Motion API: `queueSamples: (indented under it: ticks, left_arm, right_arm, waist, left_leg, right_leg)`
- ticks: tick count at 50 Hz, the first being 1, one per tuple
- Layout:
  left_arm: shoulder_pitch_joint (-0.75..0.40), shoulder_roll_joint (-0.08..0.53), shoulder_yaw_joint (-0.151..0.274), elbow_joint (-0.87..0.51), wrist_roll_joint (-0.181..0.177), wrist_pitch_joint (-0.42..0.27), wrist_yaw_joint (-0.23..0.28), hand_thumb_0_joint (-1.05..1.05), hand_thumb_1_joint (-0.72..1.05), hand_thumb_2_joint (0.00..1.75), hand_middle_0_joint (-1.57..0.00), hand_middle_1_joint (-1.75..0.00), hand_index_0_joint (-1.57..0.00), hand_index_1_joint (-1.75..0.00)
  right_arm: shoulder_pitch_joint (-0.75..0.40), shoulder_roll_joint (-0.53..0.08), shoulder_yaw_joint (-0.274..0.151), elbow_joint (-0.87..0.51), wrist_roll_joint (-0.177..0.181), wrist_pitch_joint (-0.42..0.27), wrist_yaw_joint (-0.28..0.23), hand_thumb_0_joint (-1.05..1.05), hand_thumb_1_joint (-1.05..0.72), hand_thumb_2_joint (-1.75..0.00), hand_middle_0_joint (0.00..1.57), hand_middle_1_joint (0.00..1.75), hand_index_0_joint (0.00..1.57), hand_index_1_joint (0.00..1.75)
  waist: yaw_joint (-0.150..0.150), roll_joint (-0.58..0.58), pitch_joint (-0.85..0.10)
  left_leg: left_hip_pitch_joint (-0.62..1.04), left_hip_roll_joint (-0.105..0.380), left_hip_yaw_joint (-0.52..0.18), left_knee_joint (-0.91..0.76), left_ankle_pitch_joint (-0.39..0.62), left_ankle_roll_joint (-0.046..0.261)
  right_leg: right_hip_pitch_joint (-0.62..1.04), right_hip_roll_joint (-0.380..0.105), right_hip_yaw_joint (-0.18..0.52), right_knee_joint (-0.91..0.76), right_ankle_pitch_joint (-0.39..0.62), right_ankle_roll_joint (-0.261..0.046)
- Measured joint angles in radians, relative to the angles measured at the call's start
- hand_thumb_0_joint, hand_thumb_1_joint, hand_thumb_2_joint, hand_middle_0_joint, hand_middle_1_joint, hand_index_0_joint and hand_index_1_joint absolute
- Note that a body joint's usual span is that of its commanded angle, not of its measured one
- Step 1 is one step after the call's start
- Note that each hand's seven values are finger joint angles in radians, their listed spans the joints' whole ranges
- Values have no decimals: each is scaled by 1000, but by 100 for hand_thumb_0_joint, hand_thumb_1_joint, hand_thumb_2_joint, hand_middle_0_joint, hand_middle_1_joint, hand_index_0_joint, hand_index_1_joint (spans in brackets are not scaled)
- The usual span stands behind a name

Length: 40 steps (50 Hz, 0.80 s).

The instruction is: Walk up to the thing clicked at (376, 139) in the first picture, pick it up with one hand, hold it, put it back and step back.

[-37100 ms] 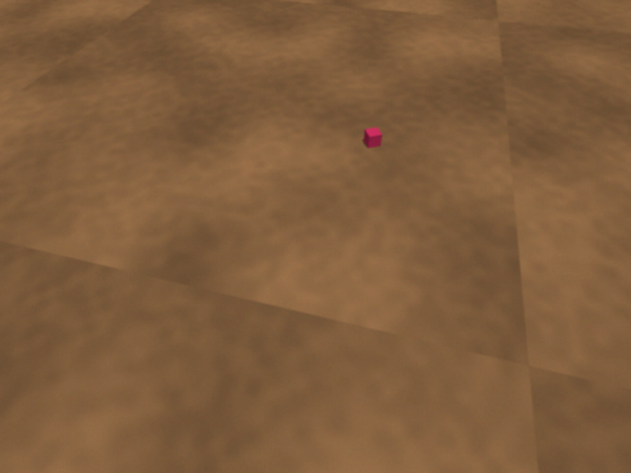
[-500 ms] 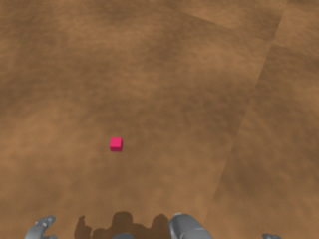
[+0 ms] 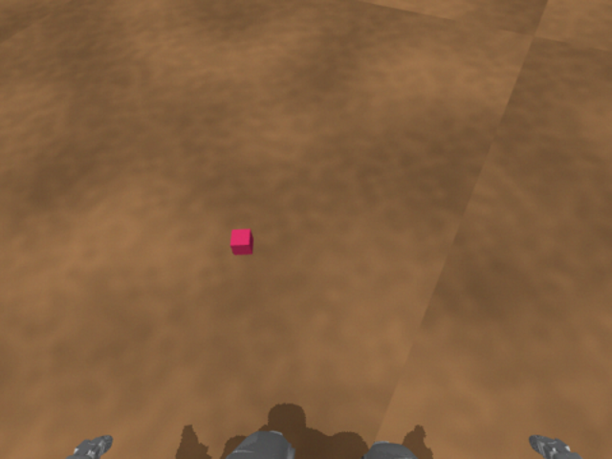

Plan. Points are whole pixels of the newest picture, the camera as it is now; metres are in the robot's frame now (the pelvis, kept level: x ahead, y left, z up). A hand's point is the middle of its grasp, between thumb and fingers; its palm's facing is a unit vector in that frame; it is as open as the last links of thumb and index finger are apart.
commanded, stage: step back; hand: left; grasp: from above
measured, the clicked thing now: (242, 242) +0.86 +0.30 -0.73
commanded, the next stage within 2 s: stand in 1.58 s
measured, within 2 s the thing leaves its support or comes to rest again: neither
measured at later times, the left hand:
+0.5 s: hand out of the picture -0.12 +0.23 -0.15, palm faces -0.03 -0.91 -0.42, open 7.4 cm
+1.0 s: hand out of the picture -0.19 +0.26 -0.14, palm faces +0.07 -0.92 -0.39, open 7.4 cm
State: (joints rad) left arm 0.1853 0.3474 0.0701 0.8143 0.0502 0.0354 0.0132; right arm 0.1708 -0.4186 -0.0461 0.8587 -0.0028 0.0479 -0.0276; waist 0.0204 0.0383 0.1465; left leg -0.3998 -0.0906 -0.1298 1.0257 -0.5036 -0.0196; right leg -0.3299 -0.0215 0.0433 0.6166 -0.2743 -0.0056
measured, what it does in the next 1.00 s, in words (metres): walks backwards: left foot, then right foot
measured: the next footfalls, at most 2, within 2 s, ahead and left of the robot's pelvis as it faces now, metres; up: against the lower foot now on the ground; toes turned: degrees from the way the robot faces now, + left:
left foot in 0.08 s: -0.01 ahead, +0.13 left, +0.00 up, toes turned +0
right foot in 0.42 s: -0.16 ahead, -0.15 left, +0.00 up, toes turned +0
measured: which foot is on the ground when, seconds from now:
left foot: up 0.00-0.06, down 0.08-0.46, up 0.48-0.80, down 0.82-1.00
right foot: down 0.00-0.12, up 0.14-0.40, down 0.42-0.86, up 0.88-1.00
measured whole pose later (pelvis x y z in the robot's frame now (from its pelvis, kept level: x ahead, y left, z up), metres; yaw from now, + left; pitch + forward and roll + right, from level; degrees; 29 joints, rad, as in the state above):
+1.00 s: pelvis -0.23 -0.02 +0.00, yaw +4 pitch -3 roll +1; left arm 0.26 0.41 0.07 0.97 0.03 -0.01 -0.02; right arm 0.26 -0.36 -0.05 0.97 -0.05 -0.01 0.03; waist 0.00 -0.02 0.04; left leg -0.16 -0.01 -0.02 0.51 -0.31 0.02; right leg -0.38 -0.02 0.01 0.86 -0.45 -0.02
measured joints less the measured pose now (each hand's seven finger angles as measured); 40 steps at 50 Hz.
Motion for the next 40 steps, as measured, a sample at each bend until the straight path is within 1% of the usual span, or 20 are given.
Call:
queueSamples:
  ticks: [2,4,5,6,7,8,10,12,14,17,19,21,22,23,24,26,28,31,36,40]
  left_arm:
    - [-32,11,3,-28,-3,-2,8,1,90,90,-21,-30,-20,-30]
    - [-65,25,2,-50,-12,2,10,1,90,90,-21,-30,-20,-30]
    - [-84,37,3,-56,-16,7,10,1,90,90,-21,-30,-20,-30]
    - [-99,49,5,-56,-20,13,11,1,90,90,-21,-30,-20,-30]
    - [-103,53,7,-52,-25,19,12,1,90,90,-21,-30,-20,-30]
    - [-101,50,7,-43,-27,26,14,1,90,90,-21,-30,-20,-30]
    - [-94,40,2,-18,-29,40,14,1,90,90,-21,-30,-20,-30]
    - [-76,38,-1,-5,-36,41,7,1,90,90,-21,-30,-20,-30]
    - [-50,40,0,2,-38,34,0,1,90,90,-21,-30,-20,-30]
    - [-24,41,1,18,-36,25,-5,1,90,90,-21,-30,-20,-30]
    - [-9,42,-1,31,-33,13,-4,1,90,90,-21,-30,-20,-30]
    - [5,42,-2,51,-30,-3,-4,1,90,90,-21,-30,-20,-30]
    - [-1,25,-2,74,-25,-9,-2,1,90,90,-21,-30,-20,-30]
    - [-1,6,-6,92,-18,-13,-3,1,90,90,-21,-30,-20,-30]
    - [11,-4,-10,99,-11,-14,-8,1,90,90,-21,-30,-20,-30]
    - [45,-6,-14,104,-3,-15,-12,1,90,90,-21,-30,-20,-30]
    - [67,-8,-13,115,-3,-15,-8,1,90,90,-21,-30,-20,-30]
    - [68,-9,-7,122,-5,-24,-4,1,90,90,-21,-30,-20,-30]
    - [50,6,6,91,2,-53,-6,1,90,90,-21,-30,-20,-30]
    - [39,29,9,83,0,-57,-14,1,90,90,-21,-30,-20,-30]
  right_arm:
    - [10,7,2,7,-7,-3,-1,1,-91,-90,20,30,21,30]
    - [19,17,3,12,-14,-10,3,1,-91,-90,20,30,21,30]
    - [14,31,1,21,-18,-12,4,1,-91,-90,20,30,21,30]
    - [5,51,2,28,-24,-11,6,1,-91,-90,20,30,21,30]
    - [3,64,6,29,-31,-9,12,1,-91,-90,20,30,21,30]
    - [4,69,12,25,-34,-7,20,1,-91,-90,20,30,21,30]
    - [8,70,19,20,-37,-11,26,1,-91,-90,21,30,21,30]
    - [5,72,22,17,-42,-8,24,1,-90,-90,21,30,21,30]
    - [-7,69,21,8,-41,-7,23,1,-90,-90,21,30,21,31]
    - [-38,56,14,-17,-41,-9,23,1,-90,-90,21,30,21,31]
    - [-64,44,11,-36,-39,-8,24,1,-90,-90,21,30,21,31]
    - [-91,29,10,-48,-34,-3,27,1,-90,-90,21,30,21,30]
    - [-107,13,6,-45,-30,2,28,1,-90,-90,21,30,21,30]
    - [-112,-1,0,-38,-26,9,26,1,-90,-90,21,30,21,30]
    - [-105,-3,-4,-30,-23,15,22,1,-90,-90,21,30,21,30]
    - [-77,9,-7,-8,-20,27,17,1,-91,-90,20,30,21,30]
    - [-50,10,-4,10,-14,28,22,1,-91,-90,20,30,21,30]
    - [-6,-1,-4,29,-14,17,22,1,-91,-90,20,30,21,30]
    - [55,-3,-7,86,-29,14,30,1,-91,-90,20,30,20,30]
    - [77,13,-7,124,-39,2,49,1,-91,-90,20,30,20,30]
  waist:
    - [-9,-1,19]
    - [-19,-10,36]
    - [-17,-38,55]
    - [-5,-79,75]
    - [6,-102,80]
    - [1,-99,75]
    - [-26,-69,56]
    - [-23,-63,31]
    - [-11,-64,11]
    - [-1,-60,9]
    - [9,-56,14]
    - [18,-48,18]
    - [12,-5,34]
    - [0,40,43]
    - [-4,54,32]
    - [27,23,-7]
    - [36,4,-31]
    - [16,17,-49]
    - [9,42,-56]
    - [9,21,-66]
  left_leg:
    - [61,31,32,-144,-5,0]
    - [129,56,69,-325,64,8]
    - [148,44,83,-377,139,16]
    - [157,23,105,-390,164,22]
    - [156,18,121,-390,172,26]
    - [145,29,117,-383,176,28]
    - [124,62,85,-386,197,31]
    - [113,87,83,-422,233,30]
    - [95,105,95,-449,265,26]
    - [60,123,107,-458,302,22]
    - [28,134,122,-441,316,15]
    - [-12,148,135,-399,318,-1]
    - [-26,173,114,-370,315,-2]
    - [-38,183,73,-344,293,16]
    - [-56,159,33,-306,206,21]
    - [-87,79,4,-163,64,12]
    - [-97,21,-19,-22,52,10]
    - [-76,2,-35,52,91,4]
    - [47,53,0,-122,48,-12]
    - [146,84,68,-338,-8,4]
  right_leg:
    - [-28,-3,-26,21,9,2]
    - [-61,-12,-51,66,6,7]
    - [-76,-29,-46,96,2,12]
    - [-86,-46,-21,117,6,11]
    - [-101,-36,10,152,-45,2]
    - [-117,-1,33,217,-142,-1]
    - [-138,73,55,384,-251,-4]
    - [-148,117,81,520,-252,-8]
    - [-130,126,89,575,-236,-2]
    - [-38,92,67,453,-239,22]
    - [37,57,42,284,-236,27]
    - [120,33,15,72,-171,19]
    - [141,58,-7,33,-153,3]
    - [150,84,-32,22,-136,-8]
    - [141,88,-42,29,-128,-15]
    - [108,58,-12,48,-119,-27]
    - [101,30,6,24,-91,-27]
    - [90,14,-18,-12,-55,-22]
    - [67,11,-75,-5,-41,-25]
    - [49,-17,-108,23,-50,-18]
